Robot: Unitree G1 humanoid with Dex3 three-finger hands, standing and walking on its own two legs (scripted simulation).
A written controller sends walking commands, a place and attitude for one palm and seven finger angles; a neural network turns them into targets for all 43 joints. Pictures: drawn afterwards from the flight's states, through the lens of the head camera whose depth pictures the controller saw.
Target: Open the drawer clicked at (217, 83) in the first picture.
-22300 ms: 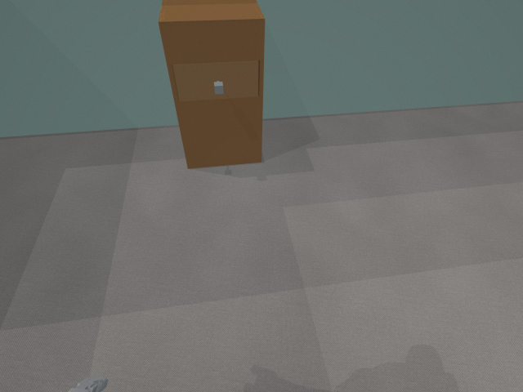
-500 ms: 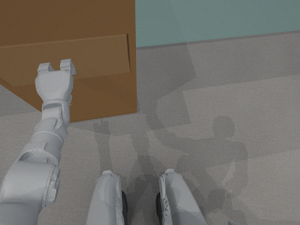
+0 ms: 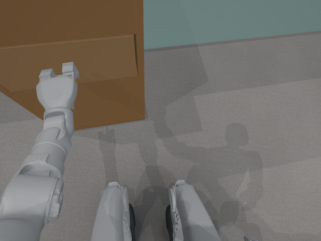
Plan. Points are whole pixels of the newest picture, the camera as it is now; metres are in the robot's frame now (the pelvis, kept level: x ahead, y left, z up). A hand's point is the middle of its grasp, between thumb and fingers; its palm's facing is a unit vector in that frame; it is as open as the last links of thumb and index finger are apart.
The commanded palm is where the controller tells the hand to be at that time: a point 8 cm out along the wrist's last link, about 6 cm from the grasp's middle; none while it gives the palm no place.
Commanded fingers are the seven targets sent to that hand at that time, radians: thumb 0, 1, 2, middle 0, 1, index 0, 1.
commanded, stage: pull the drawer open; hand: left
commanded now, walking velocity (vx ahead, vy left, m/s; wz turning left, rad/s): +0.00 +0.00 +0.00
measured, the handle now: (65, 78) +0.54 +0.23 -0.06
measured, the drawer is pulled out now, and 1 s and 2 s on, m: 0.00 0.06 0.15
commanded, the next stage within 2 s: none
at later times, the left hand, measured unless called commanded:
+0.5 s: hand (68, 108) +0.46 +0.22 -0.07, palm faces -0.05 -0.07 -1.00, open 7.9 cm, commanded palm +0.42 +0.21 -0.02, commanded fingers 0.00 0.90 0.90 -0.40 -1.35 -0.40 -1.35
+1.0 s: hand (68, 122) +0.42 +0.22 -0.07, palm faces -0.06 -0.06 -1.00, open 7.8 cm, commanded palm +0.38 +0.21 -0.02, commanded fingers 0.00 0.90 0.90 -0.40 -1.35 -0.40 -1.35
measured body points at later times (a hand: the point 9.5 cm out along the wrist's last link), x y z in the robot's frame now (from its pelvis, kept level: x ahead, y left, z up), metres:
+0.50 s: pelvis +0.03 +0.00 +0.02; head +0.21 +0.01 +0.43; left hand +0.45 +0.22 -0.02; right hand +0.09 -0.26 -0.12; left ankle +0.05 +0.11 -0.55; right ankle +0.03 -0.10 -0.55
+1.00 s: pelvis +0.02 +0.00 +0.03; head +0.19 +0.01 +0.44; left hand +0.41 +0.22 -0.02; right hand +0.11 -0.26 -0.12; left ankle +0.05 +0.11 -0.55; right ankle +0.03 -0.11 -0.55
